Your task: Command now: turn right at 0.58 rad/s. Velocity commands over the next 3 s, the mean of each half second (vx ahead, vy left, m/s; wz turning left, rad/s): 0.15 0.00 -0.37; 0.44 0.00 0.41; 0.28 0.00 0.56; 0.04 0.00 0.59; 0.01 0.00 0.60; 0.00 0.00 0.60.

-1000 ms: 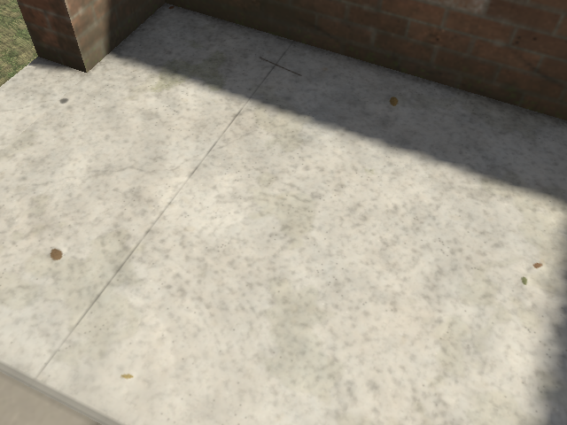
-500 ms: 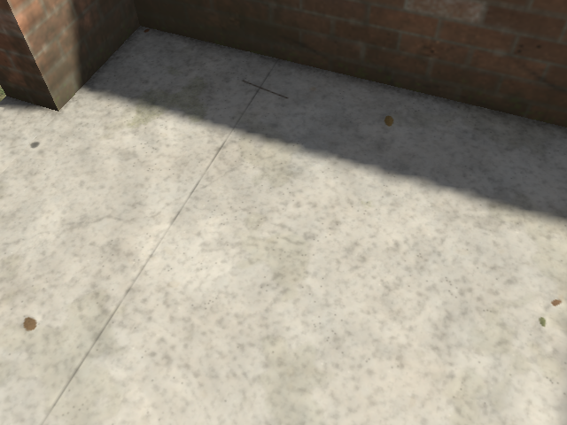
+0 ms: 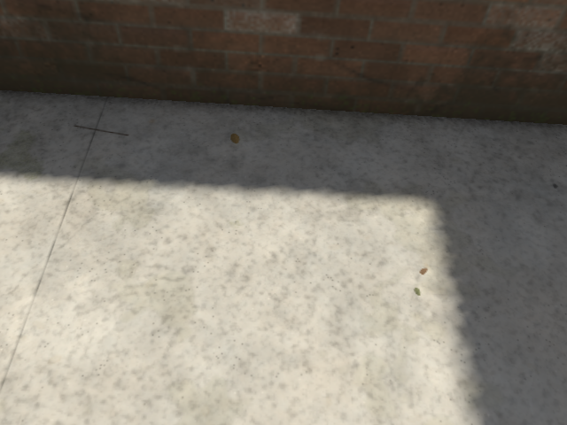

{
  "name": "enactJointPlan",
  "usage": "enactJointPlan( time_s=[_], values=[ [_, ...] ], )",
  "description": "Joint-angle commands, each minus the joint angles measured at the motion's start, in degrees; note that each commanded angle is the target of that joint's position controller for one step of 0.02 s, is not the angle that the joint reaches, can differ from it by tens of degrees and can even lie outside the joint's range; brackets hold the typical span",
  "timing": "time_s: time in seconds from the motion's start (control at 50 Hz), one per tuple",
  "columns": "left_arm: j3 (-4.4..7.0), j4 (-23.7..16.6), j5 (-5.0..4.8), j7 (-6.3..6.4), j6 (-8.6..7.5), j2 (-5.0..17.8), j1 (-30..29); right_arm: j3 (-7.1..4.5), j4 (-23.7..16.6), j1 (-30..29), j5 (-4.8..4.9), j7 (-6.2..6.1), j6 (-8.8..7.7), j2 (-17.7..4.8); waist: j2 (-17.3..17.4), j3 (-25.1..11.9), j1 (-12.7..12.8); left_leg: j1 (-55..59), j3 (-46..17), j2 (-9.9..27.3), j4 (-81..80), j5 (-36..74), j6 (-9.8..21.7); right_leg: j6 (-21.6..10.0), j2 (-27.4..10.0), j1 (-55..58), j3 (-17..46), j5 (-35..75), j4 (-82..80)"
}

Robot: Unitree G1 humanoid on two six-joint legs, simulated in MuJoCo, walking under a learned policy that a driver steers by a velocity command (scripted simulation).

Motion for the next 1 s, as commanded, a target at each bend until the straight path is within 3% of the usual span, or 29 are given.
enactJointPlan(
  time_s=[0.02, 0.1, 0.14, 0.16, 0.18, 0.2, 0.22, 0.24, 0.26, 0.28, 0.34, 0.4, 0.46, 0.62, 0.66, 0.7, 0.72, 0.74, 0.76, 0.78, 0.8, 0.82, 0.84, 0.86, 0.9, 1.0],
  values=[
    [-0.06, -6.8, 0.01, -0.84, -1.00, 2.3, -4.6, -3.84, -2.9, 0.3, 0.41, 0.08, -0.14, -12.7, 13.1, -5.5, -2.0, 9.5, -8.1, 14.0, -5.8, 21.9, 12.1, -0.7, -0.9, 0.1, -3.7, -1.7, -8.0],
    [0.65, -6.9, -0.22, -1.64, -0.45, 3.2, -3.0, -4.31, -2.2, -0.7, 1.87, 0.88, -0.44, -13.4, 13.7, -5.6, -0.7, 9.1, -6.7, 15.4, -2.6, 22.6, 10.5, -4.3, 0.1, 7.1, -6.1, 1.4, -20.5],
    [1.39, -5.2, 0.01, -1.56, -0.47, 3.6, 1.4, -4.01, -1.1, -0.1, 2.75, 0.96, -0.60, -11.9, 11.2, -6.5, 1.6, 5.1, -2.7, 13.0, 3.9, 18.1, 5.9, -7.7, 2.4, 17.3, -7.0, 11.9, -33.7],
    [2.61, -5.0, 0.00, -0.93, -0.67, 7.3, 3.8, -3.43, -0.5, 2.3, 1.51, 1.21, -0.79, -9.4, 2.6, -8.0, 1.6, -4.2, 2.3, 9.3, 14.1, 7.7, 0.9, -10.4, -2.8, 27.9, 1.6, 25.9, -35.9],
    [3.82, -6.7, 0.64, -0.04, -0.98, 14.5, 4.1, -1.69, -3.7, 1.1, -1.98, 1.66, -1.02, -5.2, -17.1, -7.6, 0.0, -23.4, 5.0, 1.2, 32.3, -25.2, -4.9, -19.1, -18.8, 36.0, 23.1, 51.3, -33.4],
    [3.34, -6.4, 2.34, -0.67, -2.37, 12.6, 7.2, -2.64, -4.9, -4.2, -0.85, 1.32, -1.50, -8.5, -12.2, -12.4, 5.8, -27.1, -5.0, -1.4, 41.2, -26.7, -5.1, -27.2, -22.4, 32.7, 27.6, 39.1, -36.6],
    [2.74, -5.3, 2.00, -0.94, -3.51, 10.9, 7.0, -3.28, -5.0, -5.7, 0.91, 1.46, -1.64, -10.4, -7.9, -9.5, 5.2, -29.4, -7.1, -0.2, 43.2, -21.4, -3.9, -25.2, -18.6, 31.7, 24.6, 21.1, -39.2],
    [2.24, -4.7, 0.60, -0.76, -4.07, 8.9, 5.1, -3.69, -4.6, -5.8, 1.33, 1.63, -1.81, -11.0, -5.8, -6.5, 3.9, -31.1, -7.6, 0.9, 41.0, -15.3, -2.8, -21.8, -15.3, 29.6, 22.8, 4.2, -41.2],
    [1.50, -5.0, -0.10, -0.54, -4.20, 7.3, 3.6, -3.94, -3.9, -6.0, 1.03, 1.59, -1.93, -11.2, -4.9, -4.3, 3.5, -31.4, -8.0, 1.6, 38.9, -11.1, -2.3, -20.2, -13.9, 27.3, 22.7, -5.3, -43.4],
    [0.76, -5.1, 0.03, -0.25, -4.34, 6.2, 1.5, -3.96, -3.4, -4.5, 0.82, 1.83, -2.08, -11.1, -6.1, -3.0, 2.0, -30.1, -7.4, 1.5, 37.2, -6.7, -2.4, -19.5, -12.6, 25.2, 21.1, -7.5, -45.1],
    [-0.11, -4.0, 1.52, 0.24, -5.76, 4.6, 2.2, -3.21, -0.9, -2.3, 1.14, 2.94, -3.55, -9.0, -6.4, -3.1, 1.8, -26.7, -5.5, 1.2, 30.8, 2.6, -2.7, -18.2, -10.8, 25.3, 15.7, -1.0, -47.7],
    [0.28, -2.2, 1.49, 0.21, -7.00, 6.3, 4.2, -2.16, -0.9, -4.9, 1.50, 3.41, -4.21, -7.4, -5.6, -1.7, 3.5, -24.7, -5.1, 1.3, 21.5, 6.7, -2.5, -17.5, -11.3, 25.8, 12.2, 3.5, -48.4],
    [0.67, -0.5, 1.34, -0.14, -7.66, 7.7, 5.7, -1.70, -1.3, -5.9, 2.10, 3.98, -4.25, -7.4, -5.0, 0.2, 4.5, -24.6, -5.5, 1.6, 16.8, 7.4, -1.9, -18.1, -13.6, 26.1, 11.6, 2.9, -49.9],
    [1.41, 3.5, 0.24, -0.87, -7.95, 8.3, 7.1, -0.62, -4.1, -8.2, 2.49, 5.38, -4.27, -6.8, -2.8, 3.5, 5.4, -23.5, -4.9, 1.4, 10.9, 3.0, 1.6, -17.1, -16.2, 29.6, 4.2, 8.6, -48.8],
    [1.71, 3.9, -0.16, -0.80, -7.57, 9.0, 6.6, -0.64, -4.7, -7.3, 2.45, 5.71, -4.34, -7.2, -2.9, 2.7, 4.6, -19.5, -2.7, 0.3, 9.6, 1.5, 3.3, -15.9, -16.1, 29.6, 2.4, 12.7, -46.2],
    [1.56, 3.7, -0.10, -0.40, -7.08, 9.0, 4.9, -1.98, -2.8, 0.9, 2.16, 5.44, -4.28, -9.2, -1.5, -2.3, -0.4, -4.1, 1.5, -4.4, 6.3, 3.0, 5.4, -12.9, -12.7, 25.5, -3.2, 31.4, -34.1],
    [0.77, 3.3, 0.58, 0.01, -7.14, 6.9, 5.5, -3.79, -0.7, 9.7, 2.53, 4.91, -4.16, -12.7, 1.5, -7.9, -4.0, 9.3, -1.4, -4.4, 5.9, 3.1, 7.4, -10.1, -9.3, 19.7, -7.7, 36.3, -20.1],
    [-0.82, -0.4, 1.97, 0.17, -8.02, 3.0, 6.4, -5.61, -0.6, 17.0, 2.20, 4.03, -3.92, -20.5, 15.4, -13.7, -5.2, 27.2, -29.2, 10.3, 0.4, -4.4, 16.1, -4.5, -1.5, -1.6, -10.9, 18.3, 4.5],
    [-1.45, -0.6, 1.98, -0.12, -9.81, 2.1, 5.5, -4.57, -1.0, 18.4, 2.52, 4.40, -4.38, -18.8, 18.8, -18.5, -5.1, 34.1, -50.7, 16.1, -10.0, -11.6, 21.0, -3.8, 4.2, -14.0, 0.3, -10.3, 15.1],
    [-0.56, -1.1, -0.26, -1.08, -11.10, 6.4, 2.7, -3.49, -1.6, 15.8, 2.17, 4.42, -4.64, -15.4, 13.5, -13.1, -5.6, 31.4, -45.3, 16.0, -10.8, -14.4, 18.9, -5.2, 0.2, -20.0, 3.8, -7.3, 18.9],
    [-0.71, -1.5, -0.69, -1.42, -11.71, 6.7, 0.4, -2.95, -2.4, 13.2, 1.87, 4.36, -4.71, -13.5, 8.8, -8.8, -4.6, 25.2, -38.3, 13.8, -10.0, -11.6, 17.1, -6.6, -2.4, -19.8, 2.8, -2.6, 16.6],
    [-0.76, -1.4, 0.59, -1.19, -11.88, 6.2, -0.5, -2.50, -3.1, 10.0, 1.68, 4.32, -4.48, -12.4, 3.8, -5.2, -2.7, 18.0, -33.1, 11.7, -10.3, -6.4, 15.7, -6.8, -4.4, -17.4, 2.3, 1.5, 11.8],
    [-0.37, -1.2, 1.71, -0.90, -11.52, 6.2, -0.2, -1.86, -4.0, 7.3, 1.26, 4.17, -4.44, -10.9, 4.0, -3.6, -0.8, 12.7, -29.3, 9.5, -11.6, -1.2, 14.8, -6.5, -5.7, -13.7, 2.5, 4.7, 7.4],
    [-0.30, -1.0, 2.00, -0.94, -10.98, 5.9, 0.5, -1.70, -4.6, 5.6, 0.92, 3.98, -4.36, -10.8, 5.8, -2.7, 0.5, 9.1, -27.6, 8.1, -12.9, 2.6, 14.8, -5.9, -5.8, -11.0, 2.2, 6.7, 5.8],
    [-0.43, -0.3, 2.35, -0.81, -9.98, 5.0, 1.5, -1.76, -4.3, 4.9, 1.04, 3.43, -4.63, -11.2, 6.2, -2.2, 1.7, 5.5, -23.8, 6.5, -14.0, 10.5, 15.4, -4.2, -4.9, -9.3, 1.0, 9.6, 3.1],
    [-1.63, -2.5, 2.14, -0.68, -9.96, 2.0, -8.9, -2.17, -1.2, 9.3, 2.07, 1.98, -4.41, -12.2, 6.3, 0.0, -1.4, 3.0, -17.9, 2.1, -12.9, 16.8, 12.0, -2.1, -1.4, -6.4, 0.0, 24.8, -17.3]
  ],
)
